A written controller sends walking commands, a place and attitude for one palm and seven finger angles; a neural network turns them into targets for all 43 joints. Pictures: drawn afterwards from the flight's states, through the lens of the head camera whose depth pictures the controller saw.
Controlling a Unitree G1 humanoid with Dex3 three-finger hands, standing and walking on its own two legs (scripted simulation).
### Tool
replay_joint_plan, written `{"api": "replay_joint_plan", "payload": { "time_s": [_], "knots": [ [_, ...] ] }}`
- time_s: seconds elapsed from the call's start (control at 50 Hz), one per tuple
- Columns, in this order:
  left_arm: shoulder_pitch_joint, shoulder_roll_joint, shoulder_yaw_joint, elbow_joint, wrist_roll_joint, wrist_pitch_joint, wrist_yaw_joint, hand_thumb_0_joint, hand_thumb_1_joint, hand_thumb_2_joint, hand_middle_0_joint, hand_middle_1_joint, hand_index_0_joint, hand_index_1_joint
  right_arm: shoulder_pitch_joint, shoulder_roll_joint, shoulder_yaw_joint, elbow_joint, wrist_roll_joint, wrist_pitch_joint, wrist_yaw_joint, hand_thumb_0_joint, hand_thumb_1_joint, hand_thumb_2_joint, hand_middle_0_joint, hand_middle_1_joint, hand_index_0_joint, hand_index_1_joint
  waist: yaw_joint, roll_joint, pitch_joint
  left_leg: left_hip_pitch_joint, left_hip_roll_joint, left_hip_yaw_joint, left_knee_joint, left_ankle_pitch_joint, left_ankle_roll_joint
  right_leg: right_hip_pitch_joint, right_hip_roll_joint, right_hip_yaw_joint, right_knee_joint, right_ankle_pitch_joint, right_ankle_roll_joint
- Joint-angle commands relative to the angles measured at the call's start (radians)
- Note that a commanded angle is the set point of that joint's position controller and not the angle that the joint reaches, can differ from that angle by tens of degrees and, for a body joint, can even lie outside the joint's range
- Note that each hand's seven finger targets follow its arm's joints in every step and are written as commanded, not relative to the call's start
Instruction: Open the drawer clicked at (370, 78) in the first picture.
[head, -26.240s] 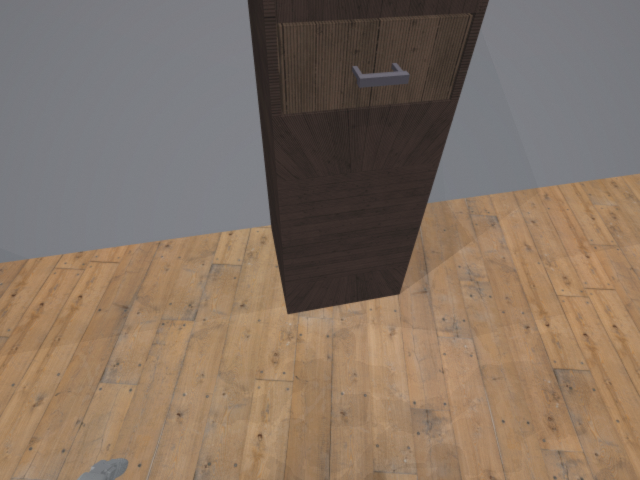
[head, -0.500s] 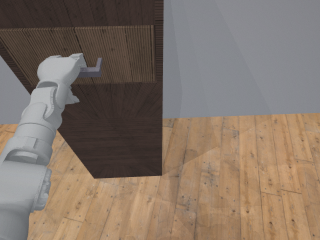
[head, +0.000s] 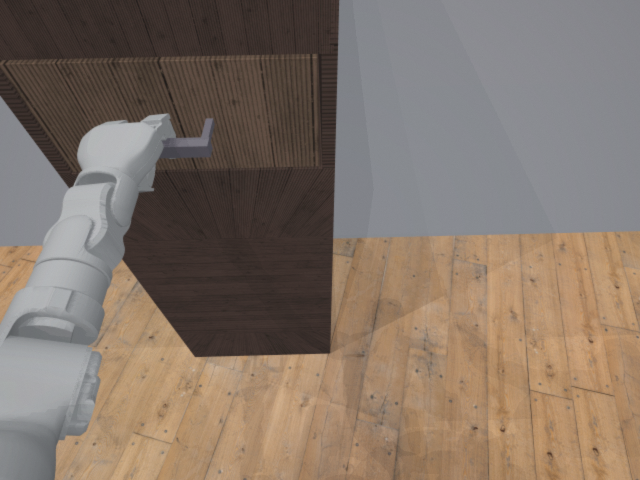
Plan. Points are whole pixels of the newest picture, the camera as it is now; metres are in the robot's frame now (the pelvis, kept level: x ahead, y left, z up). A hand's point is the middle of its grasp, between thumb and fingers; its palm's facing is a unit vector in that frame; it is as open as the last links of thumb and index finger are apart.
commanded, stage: pull the drawer open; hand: left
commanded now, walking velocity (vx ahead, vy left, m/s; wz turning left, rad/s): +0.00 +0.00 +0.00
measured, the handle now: (174, 137) +0.53 +0.20 +0.14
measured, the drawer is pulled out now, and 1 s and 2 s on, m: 0.00 0.09 0.20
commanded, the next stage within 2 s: none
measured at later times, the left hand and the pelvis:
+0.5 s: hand (139, 201) +0.44 +0.23 +0.11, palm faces +0.02 -0.09 -1.00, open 5.8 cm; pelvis +0.01 +0.01 +0.00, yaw -1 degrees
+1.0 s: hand (125, 244) +0.37 +0.23 +0.11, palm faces +0.02 -0.09 -1.00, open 5.8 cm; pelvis +0.01 +0.00 +0.01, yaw +1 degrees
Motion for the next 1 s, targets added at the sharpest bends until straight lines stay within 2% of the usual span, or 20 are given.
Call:
{"api": "replay_joint_plan", "payload": {
  "time_s": [0.0,0.04,0.08,0.16,0.2,0.26,0.32,0.34,0.4,0.42,0.46,0.48,0.52,0.6,0.72,0.82,0.84,0.9,0.94,0.98],
  "knots": [
    [-0.416,0.233,0.069,-0.247,-0.002,-0.009,0.038,0.000,0.900,0.900,-0.400,-1.350,-0.400,-1.350,0.028,-0.135,-0.052,-0.102,-0.003,-0.023,-0.008,0.000,-0.900,-0.900,0.200,0.300,0.200,0.300,0.010,0.002,-0.405,0.369,0.013,-0.020,-0.008,0.479,0.010,0.060,-0.009,0.013,-0.050,0.464,0.005],
    [-0.368,0.269,0.103,-0.251,-0.002,-0.006,0.035,0.000,0.900,0.900,-0.400,-1.350,-0.400,-1.350,0.018,-0.142,-0.048,-0.109,-0.003,-0.018,-0.008,0.000,-0.900,-0.900,0.200,0.300,0.200,0.300,0.025,-0.021,-0.401,0.359,0.018,-0.024,-0.014,0.502,0.010,0.078,-0.008,0.012,-0.051,0.470,0.003],
    [-0.335,0.235,0.080,-0.288,-0.006,0.003,0.035,0.000,0.900,0.900,-0.400,-1.350,-0.400,-1.350,0.002,-0.136,-0.051,-0.121,-0.001,-0.017,-0.003,0.000,-0.900,-0.900,0.200,0.300,0.200,0.300,0.029,0.000,-0.393,0.370,0.016,-0.021,-0.017,0.496,0.010,0.074,-0.008,0.013,-0.053,0.463,0.005],
    [-0.274,0.231,0.084,-0.326,-0.008,0.024,0.032,0.000,0.900,0.900,-0.400,-1.350,-0.400,-1.350,-0.018,-0.138,-0.048,-0.134,0.002,-0.013,0.003,0.000,-0.900,-0.900,0.200,0.300,0.200,0.300,0.036,-0.001,-0.365,0.374,0.024,-0.026,-0.026,0.518,0.010,0.073,-0.006,0.008,-0.057,0.449,0.003],
    [-0.198,0.255,0.115,-0.369,-0.012,0.039,0.032,0.000,0.900,0.900,-0.400,-1.350,-0.400,-1.350,-0.030,-0.139,-0.049,-0.148,0.000,-0.012,0.005,0.000,-0.900,-0.900,0.200,0.300,0.200,0.300,0.056,0.002,-0.393,0.390,0.025,-0.028,-0.025,0.557,0.010,0.099,-0.006,0.010,-0.053,0.471,0.003],
    [-0.148,0.236,0.103,-0.410,-0.024,0.060,0.022,0.000,0.900,0.900,-0.400,-1.350,-0.400,-1.350,-0.053,-0.139,-0.043,-0.157,0.005,-0.009,0.008,0.000,-0.900,-0.900,0.200,0.300,0.200,0.300,0.055,-0.025,-0.369,0.379,0.026,-0.027,-0.032,0.575,0.012,0.120,-0.010,0.011,-0.057,0.500,0.008],
    [-0.090,0.208,0.087,-0.505,-0.030,0.081,0.019,0.000,0.900,0.900,-0.400,-1.350,-0.400,-1.350,-0.072,-0.133,-0.045,-0.174,0.005,-0.011,0.018,0.000,-0.900,-0.900,0.200,0.300,0.200,0.300,0.062,0.018,-0.381,0.432,0.032,-0.039,-0.030,0.639,0.009,0.106,-0.008,0.006,-0.057,0.484,0.008],
    [-0.052,0.246,0.127,-0.514,-0.033,0.088,0.015,0.000,0.900,0.900,-0.400,-1.350,-0.400,-1.350,-0.076,-0.139,-0.045,-0.172,0.003,-0.009,0.017,0.000,-0.900,-0.900,0.200,0.300,0.200,0.300,0.072,-0.007,-0.393,0.431,0.034,-0.039,-0.029,0.661,0.010,0.132,-0.010,0.010,-0.061,0.504,0.007],
    [-0.016,0.217,0.103,-0.564,-0.042,0.106,0.005,0.000,0.900,0.900,-0.400,-1.350,-0.400,-1.350,-0.101,-0.133,-0.036,-0.184,0.006,-0.011,0.018,0.000,-0.900,-0.900,0.200,0.300,0.200,0.300,0.070,-0.013,-0.352,0.416,0.030,-0.037,-0.040,0.634,0.010,0.137,-0.012,0.008,-0.064,0.510,0.012],
    [0.002,0.232,0.120,-0.566,-0.043,0.112,0.003,0.000,0.900,0.900,-0.400,-1.350,-0.400,-1.350,-0.105,-0.135,-0.035,-0.182,0.005,-0.011,0.018,0.000,-0.900,-0.900,0.200,0.300,0.200,0.300,0.072,-0.024,-0.348,0.415,0.032,-0.038,-0.044,0.624,0.008,0.142,-0.012,0.006,-0.065,0.500,0.011],
    [0.016,0.248,0.131,-0.607,-0.044,0.118,0.000,0.000,0.900,0.900,-0.400,-1.350,-0.400,-1.350,-0.124,-0.135,-0.029,-0.185,0.006,-0.010,0.018,0.000,-0.900,-0.900,0.200,0.300,0.200,0.300,0.077,-0.006,-0.345,0.419,0.030,-0.040,-0.047,0.634,0.007,0.150,-0.014,0.008,-0.063,0.506,0.010],
    [0.027,0.207,0.099,-0.655,-0.049,0.120,-0.001,0.000,0.900,0.900,-0.400,-1.350,-0.400,-1.350,-0.131,-0.128,-0.031,-0.194,0.005,-0.015,0.021,0.000,-0.900,-0.900,0.200,0.300,0.200,0.300,0.080,0.006,-0.366,0.445,0.031,-0.045,-0.045,0.660,0.007,0.149,-0.015,0.008,-0.063,0.506,0.012],
    [0.093,0.218,0.121,-0.684,-0.052,0.129,-0.001,0.000,0.900,0.900,-0.400,-1.350,-0.400,-1.350,-0.142,-0.126,-0.030,-0.196,0.003,-0.018,0.024,0.000,-0.900,-0.900,0.200,0.300,0.200,0.300,0.087,0.015,-0.360,0.463,0.033,-0.050,-0.040,0.707,0.003,0.146,-0.014,0.007,-0.062,0.517,0.012],
    [0.129,0.182,0.097,-0.755,-0.061,0.140,-0.005,0.000,0.900,0.900,-0.400,-1.350,-0.400,-1.350,-0.168,-0.120,-0.025,-0.203,0.001,-0.026,0.026,0.000,-0.900,-0.900,0.200,0.300,0.200,0.300,0.087,0.007,-0.344,0.474,0.033,-0.053,-0.047,0.689,0.001,0.144,-0.014,0.004,-0.069,0.499,0.013],
    [0.149,0.183,0.099,-0.801,-0.057,0.153,-0.005,0.000,0.900,0.900,-0.400,-1.350,-0.400,-1.350,-0.206,-0.116,-0.014,-0.196,0.000,-0.030,0.019,0.000,-0.900,-0.900,0.200,0.300,0.200,0.300,0.089,-0.028,-0.309,0.455,0.025,-0.052,-0.061,0.618,-0.002,0.154,-0.016,0.004,-0.075,0.485,0.012],
    [0.161,0.155,0.071,-0.850,-0.057,0.149,-0.008,0.000,0.900,0.900,-0.400,-1.350,-0.400,-1.350,-0.241,-0.106,-0.008,-0.197,-0.002,-0.034,0.012,0.000,-0.900,-0.900,0.200,0.300,0.200,0.300,0.092,-0.004,-0.296,0.462,0.016,-0.047,-0.066,0.583,-0.001,0.158,-0.019,0.009,-0.082,0.481,0.010],
    [0.187,0.173,0.088,-0.863,-0.060,0.148,-0.009,0.000,0.900,0.900,-0.400,-1.350,-0.400,-1.350,-0.243,-0.110,-0.008,-0.198,-0.004,-0.034,0.011,0.000,-0.900,-0.900,0.200,0.300,0.200,0.300,0.095,-0.025,-0.313,0.463,0.015,-0.045,-0.066,0.588,0.000,0.181,-0.021,0.012,-0.085,0.493,0.010],
    [0.198,0.157,0.075,-0.822,-0.061,0.149,-0.019,0.000,0.900,0.900,-0.400,-1.350,-0.400,-1.350,-0.260,-0.105,0.003,-0.191,-0.003,-0.035,0.001,0.000,-0.900,-0.900,0.200,0.300,0.200,0.300,0.091,-0.053,-0.261,0.414,0.003,-0.035,-0.077,0.483,0.003,0.182,-0.024,0.011,-0.088,0.491,0.013],
    [0.204,0.185,0.097,-0.841,-0.062,0.139,-0.024,0.000,0.900,0.900,-0.400,-1.350,-0.400,-1.350,-0.267,-0.110,0.002,-0.192,-0.007,-0.035,-0.003,0.000,-0.900,-0.900,0.200,0.300,0.200,0.300,0.097,-0.062,-0.272,0.411,0.002,-0.028,-0.079,0.478,0.004,0.210,-0.027,0.019,-0.091,0.510,0.011],
    [0.234,0.168,0.086,-0.864,-0.060,0.132,-0.023,0.000,0.900,0.900,-0.400,-1.350,-0.400,-1.350,-0.283,-0.099,0.006,-0.201,-0.006,-0.039,-0.004,0.000,-0.900,-0.900,0.200,0.300,0.200,0.300,0.106,-0.018,-0.273,0.413,-0.003,-0.029,-0.082,0.469,0.003,0.208,-0.029,0.019,-0.086,0.499,0.011]
  ]
}}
